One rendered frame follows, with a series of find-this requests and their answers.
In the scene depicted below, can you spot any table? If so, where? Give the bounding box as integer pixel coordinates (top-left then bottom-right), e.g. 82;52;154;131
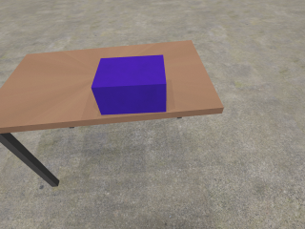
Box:
0;40;224;187

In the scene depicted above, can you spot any carton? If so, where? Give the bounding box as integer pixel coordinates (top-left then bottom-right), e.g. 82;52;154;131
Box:
91;54;167;115

